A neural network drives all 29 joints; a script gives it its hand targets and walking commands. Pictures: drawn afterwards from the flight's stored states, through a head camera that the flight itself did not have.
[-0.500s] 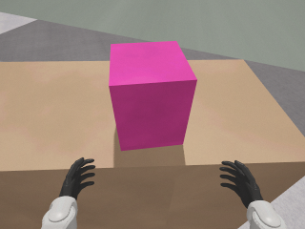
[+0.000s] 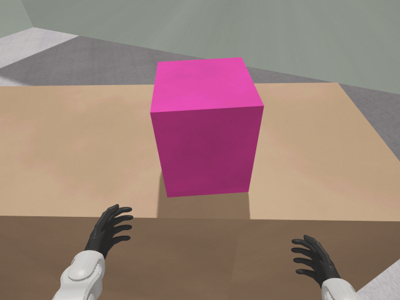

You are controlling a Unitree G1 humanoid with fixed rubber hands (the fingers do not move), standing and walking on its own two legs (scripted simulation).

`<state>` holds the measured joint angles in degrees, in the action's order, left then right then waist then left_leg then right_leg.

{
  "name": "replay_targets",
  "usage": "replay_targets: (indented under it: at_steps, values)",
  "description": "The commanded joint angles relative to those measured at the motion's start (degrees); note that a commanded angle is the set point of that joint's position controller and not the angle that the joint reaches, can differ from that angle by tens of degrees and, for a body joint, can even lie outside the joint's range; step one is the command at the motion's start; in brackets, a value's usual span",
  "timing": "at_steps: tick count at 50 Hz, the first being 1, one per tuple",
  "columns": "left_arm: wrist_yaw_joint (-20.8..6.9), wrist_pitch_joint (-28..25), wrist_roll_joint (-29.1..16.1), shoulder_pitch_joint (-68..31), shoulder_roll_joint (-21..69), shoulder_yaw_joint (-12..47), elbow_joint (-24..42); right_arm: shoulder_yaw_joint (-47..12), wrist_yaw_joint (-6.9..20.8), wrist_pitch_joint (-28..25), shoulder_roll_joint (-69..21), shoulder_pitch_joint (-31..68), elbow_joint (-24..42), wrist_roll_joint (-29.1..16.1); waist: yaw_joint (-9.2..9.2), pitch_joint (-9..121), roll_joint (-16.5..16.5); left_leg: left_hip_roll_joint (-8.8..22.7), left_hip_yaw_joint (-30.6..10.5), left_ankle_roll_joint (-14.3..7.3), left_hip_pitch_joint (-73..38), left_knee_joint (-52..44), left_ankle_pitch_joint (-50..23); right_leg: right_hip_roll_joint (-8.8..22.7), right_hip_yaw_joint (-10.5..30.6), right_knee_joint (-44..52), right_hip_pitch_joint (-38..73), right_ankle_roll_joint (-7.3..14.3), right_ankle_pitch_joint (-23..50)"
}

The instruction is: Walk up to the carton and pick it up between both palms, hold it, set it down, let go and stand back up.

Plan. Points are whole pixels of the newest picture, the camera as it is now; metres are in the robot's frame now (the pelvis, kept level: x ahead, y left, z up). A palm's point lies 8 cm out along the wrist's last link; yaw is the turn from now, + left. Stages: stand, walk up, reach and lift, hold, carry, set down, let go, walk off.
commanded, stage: let go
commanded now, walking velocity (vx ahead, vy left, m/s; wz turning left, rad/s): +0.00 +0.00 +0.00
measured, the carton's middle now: (204, 128) +0.48 +0.05 +0.11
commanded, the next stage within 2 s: stand in 0.36 s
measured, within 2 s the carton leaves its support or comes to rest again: neither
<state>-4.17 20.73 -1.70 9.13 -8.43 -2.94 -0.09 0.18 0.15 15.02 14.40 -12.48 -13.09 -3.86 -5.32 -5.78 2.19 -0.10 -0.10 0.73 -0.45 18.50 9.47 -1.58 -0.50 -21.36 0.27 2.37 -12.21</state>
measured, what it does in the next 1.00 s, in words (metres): steps on the spot: left foot, then right foot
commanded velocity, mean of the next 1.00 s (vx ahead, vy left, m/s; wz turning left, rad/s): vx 0.00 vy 0.00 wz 0.00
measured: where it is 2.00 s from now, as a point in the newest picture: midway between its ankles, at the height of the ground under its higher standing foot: outside the picture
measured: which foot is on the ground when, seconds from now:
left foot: down 0.00-0.40, up 0.42-0.58, down 0.60-1.00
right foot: down 0.00-0.62, up 0.64-0.90, down 0.92-1.00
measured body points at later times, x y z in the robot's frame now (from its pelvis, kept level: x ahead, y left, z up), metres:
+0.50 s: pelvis -0.02 -0.01 -0.01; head -0.06 -0.01 +0.44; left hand +0.19 +0.25 -0.02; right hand +0.18 -0.23 -0.07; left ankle -0.03 +0.11 -0.71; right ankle +0.01 -0.09 -0.75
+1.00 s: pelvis +0.02 +0.02 -0.02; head +0.08 +0.04 +0.43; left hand +0.12 +0.25 -0.17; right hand +0.02 -0.21 -0.15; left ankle -0.04 +0.09 -0.75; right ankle -0.01 -0.09 -0.75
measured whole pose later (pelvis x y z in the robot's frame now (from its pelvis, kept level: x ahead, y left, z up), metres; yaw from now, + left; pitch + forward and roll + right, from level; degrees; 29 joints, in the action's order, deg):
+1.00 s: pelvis +0.02 +0.02 -0.02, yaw +2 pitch +4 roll -2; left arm 1.0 -1.4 2.3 10.3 -10.6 0.4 -49.7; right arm 0.1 -1.0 -1.8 9.1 -21.2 -53.3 2.6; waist 1.6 -3.0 -0.6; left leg -0.2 4.6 -3.5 13.4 32.7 21.2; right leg -2.7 -0.6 -30.1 -14.9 1.0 -18.7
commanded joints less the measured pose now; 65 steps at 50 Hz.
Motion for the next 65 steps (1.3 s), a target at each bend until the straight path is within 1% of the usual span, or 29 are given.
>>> replay_targets:
  at_steps: [1,8,19,20,21,22,23,25,28,29,30,31,32,33,34,35,36,38,40,42,44,46,47,49,51,55,57,62,65]
  values:
    - [0.75,7.03,2.95,-0.88,-4.95,-1.82,-16.78,1.70,-0.65,-3.00,4.64,5.25,5.76,1.68,2.30,-8.46,-13.51,-1.56,4.13,-0.04,1.99,-2.15,6.34,3.15,4.21,11.42,-11.13,-1.53,-14.31]
    - [-0.15,7.97,4.84,-2.85,-4.88,-2.09,-21.85,0.63,-1.67,-3.94,4.25,7.66,1.85,2.78,2.03,-10.23,-13.98,-2.08,5.08,0.21,-0.13,-0.95,7.24,4.01,4.99,12.35,-14.29,-1.57,-18.49]
    - [-0.21,10.82,7.22,-7.20,-4.64,-1.99,-21.08,0.65,-1.34,-2.48,3.57,9.13,2.07,2.45,2.25,-11.83,-12.44,-1.32,5.99,-0.09,-0.14,-0.72,11.33,3.66,4.56,11.65,-14.74,-1.00,-22.36]
    - [2.20,-9.64,4.95,-7.27,-18.07,-4.52,-23.52,-0.21,-1.25,-9.26,3.18,7.11,-11.79,8.95,4.26,-14.03,-7.21,0.40,6.41,2.45,7.18,13.38,13.21,7.09,8.43,13.10,-28.16,-0.01,-27.95]
    - [3.87,-17.14,4.78,-6.07,-18.64,-5.02,-23.44,0.91,-0.80,-12.38,1.66,-0.90,-14.73,9.07,3.00,-16.61,-17.65,-2.86,10.06,2.28,9.70,26.49,16.41,12.76,13.63,19.61,-38.69,3.82,-36.37]
    - [4.82,-19.73,4.43,-5.08,-14.52,-3.34,-23.90,2.51,-0.40,-12.88,2.99,-4.93,-17.70,9.53,6.00,-16.91,-22.61,-3.95,7.80,0.59,5.17,36.98,17.59,15.84,15.72,21.58,-48.55,8.44,-38.11]
    - [5.62,-21.35,3.49,-5.41,-11.17,-2.07,-24.57,3.22,0.17,-13.49,2.99,-5.88,-19.53,9.17,7.85,-15.14,-22.09,-2.70,3.45,-0.79,9.21,39.89,18.17,16.48,15.76,20.75,-45.90,8.97,-34.99]
    - [5.22,-23.33,3.22,-4.78,-8.33,-0.83,-26.69,3.96,1.49,-14.69,3.49,-5.04,-21.36,8.03,7.26,-6.69,-12.27,0.27,-0.66,-1.56,19.58,34.51,19.72,15.38,15.09,12.13,-27.30,8.93,-19.40]
    - [3.98,-22.03,4.40,-1.47,-12.95,-2.31,-29.64,3.44,2.63,-16.52,1.80,-4.37,-23.36,6.88,4.87,5.16,-7.62,-0.02,3.95,-4.21,16.28,7.07,19.06,11.02,11.74,5.40,-11.10,4.96,-12.51]
    - [3.87,-21.70,3.74,-1.08,-12.69,-1.91,-30.48,3.17,2.58,-16.95,0.95,-5.47,-24.15,6.52,6.57,7.09,-5.01,-0.32,6.66,-5.85,9.29,-3.05,11.89,9.13,9.65,2.31,-12.86,3.20,-11.34]
    - [4.00,-21.60,3.31,0.21,-11.52,-1.56,-30.98,3.85,2.25,-17.48,4.67,-10.68,-25.38,7.55,8.06,7.74,1.10,6.21,-2.64,-7.05,3.86,-5.10,7.24,6.10,6.98,-5.99,-18.93,0.69,-12.56]
    - [3.62,-21.65,3.20,2.36,-9.37,-0.81,-30.75,3.98,2.16,-17.63,6.98,-9.32,-25.54,7.73,5.43,7.96,11.83,16.65,-18.49,-9.38,0.23,-4.78,11.11,1.47,1.99,-17.78,-29.37,-0.66,-18.80]
    - [3.35,-21.88,3.58,-3.26,-10.93,-1.24,-30.64,4.12,1.54,-17.60,7.61,-6.43,-24.77,7.83,7.52,2.86,8.18,18.21,-21.82,-13.85,15.38,-6.76,12.26,-1.59,5.24,-20.04,-28.57,-1.50,-17.96]
    - [3.06,-21.95,4.06,-1.13,-12.28,-1.80,-32.60,3.66,1.14,-18.20,5.69,-7.09,-26.76,8.04,6.37,4.36,5.22,17.61,-18.75,-13.27,16.25,-5.64,9.06,-0.44,7.38,-25.09,-23.84,-0.84,-15.21]
    - [2.98,-22.28,3.89,1.00,-10.29,-1.08,-33.82,2.72,0.28,-18.71,2.98,-4.32,-26.77,7.81,4.33,6.65,5.23,15.36,-16.36,-11.91,8.76,-3.06,-1.23,-1.52,6.45,-25.02,-27.02,-0.32,-13.38]
    - [2.89,-22.57,3.88,2.25,-10.99,-1.54,-35.60,2.77,-0.21,-18.98,3.45,-5.85,-28.36,7.31,4.30,8.97,4.20,14.93,-13.88,-11.62,7.60,-0.78,-10.48,-1.26,5.54,-27.37,-27.12,-0.81,-11.61]
    - [3.21,-22.64,3.92,3.50,-9.87,-1.16,-36.76,2.74,-0.60,-19.50,4.45,-5.59,-28.74,7.35,3.99,11.19,7.15,13.93,-11.89,-12.37,3.67,1.55,-23.58,-1.20,4.45,-26.43,-28.25,-0.79,-11.59]
    - [3.52,-23.08,3.89,4.31,-8.11,-0.18,-38.75,2.81,-1.17,-19.13,4.05,-9.96,-31.76,6.99,5.73,15.37,6.63,13.05,-7.48,-12.48,-4.16,7.95,-42.35,-0.61,1.67,-21.67,-28.27,-0.75,-13.95]
    - [4.02,-23.42,3.50,3.00,-7.26,0.82,-39.97,2.75,-1.94,-17.97,3.92,-14.27,-34.77,7.27,7.63,15.15,6.52,12.48,-5.33,-12.23,-7.31,11.01,-50.55,-0.74,-0.65,-17.55,-28.11,-1.08,-13.54]
    - [4.49,-22.87,3.34,5.14,-6.13,1.65,-42.44,2.20,-2.41,-16.79,3.11,-18.48,-37.35,7.31,7.24,15.04,9.67,12.27,-6.48,-11.04,-6.86,11.44,-48.82,-1.04,-0.62,-11.77,-24.93,-0.89,-10.94]
    - [4.99,-22.82,3.21,6.12,-5.69,2.00,-44.14,1.74,-2.25,-16.61,2.63,-17.31,-38.54,6.99,5.54,14.44,8.80,11.85,-4.80,-9.05,1.14,11.49,-41.36,0.64,0.48,-4.40,-15.76,-0.43,2.42]
    - [5.26,-23.31,4.48,8.17,-9.85,1.54,-46.82,1.86,-1.54,-17.35,2.90,-18.60,-38.85,6.15,5.10,14.02,1.03,8.52,-3.23,-5.70,10.60,12.82,-23.29,6.60,5.81,-5.09,-6.29,0.55,19.37]
    - [5.58,-22.98,4.57,6.78,-11.75,1.21,-47.59,2.06,-1.37,-17.45,2.77,-16.90,-38.25,6.00,6.38,12.89,-4.11,5.20,-0.54,-4.45,12.95,12.96,-14.46,8.37,6.93,-7.72,-5.68,2.26,30.20]
    - [5.99,-22.60,3.94,7.29,-9.86,1.58,-50.41,1.98,-1.15,-17.50,2.36,-16.73,-40.50,6.25,5.46,11.37,-7.32,3.33,0.23,-3.32,13.26,11.71,-2.10,10.93,9.41,-6.41,-5.86,4.47,32.90]
    - [6.41,-22.42,3.73,5.29,-8.44,1.98,-49.95,2.22,-1.08,-17.14,2.57,-16.74,-41.82,6.69,5.38,7.28,-5.51,4.15,-0.76,-3.34,13.92,10.49,-5.31,9.74,8.60,-5.74,-9.94,4.06,28.55]
    - [6.39,-22.75,3.74,5.11,-8.83,1.52,-52.01,1.70,-2.02,-17.26,1.40,-16.05,-43.68,6.44,5.29,5.80,-0.38,8.36,-2.92,-4.42,8.45,8.72,-33.33,5.75,4.58,-8.98,-12.89,0.72,20.99]
    - [6.50,-22.79,3.14,5.76,-7.01,2.09,-53.36,2.30,-2.20,-17.40,3.25,-16.11,-44.70,6.29,5.38,8.01,0.22,8.79,-2.69,-4.86,4.89,8.66,-39.31,4.58,3.16,-8.86,-13.22,0.00,16.35]
    - [6.58,-22.71,3.28,6.02,-7.72,2.11,-55.86,2.11,-2.53,-16.89,2.26,-13.65,-45.87,5.95,5.45,7.70,1.31,7.82,-1.14,-4.61,4.31,9.14,-38.04,5.12,2.95,-8.36,-11.69,0.03,22.36]
    - [6.64,-22.42,3.62,5.63,-8.77,1.81,-57.55,2.29,-2.61,-16.81,1.96,-13.16,-46.31,6.34,6.14,8.73,-3.23,6.65,0.09,-4.08,2.76,8.91,-30.81,5.94,2.78,-8.62,-11.28,0.45,27.75]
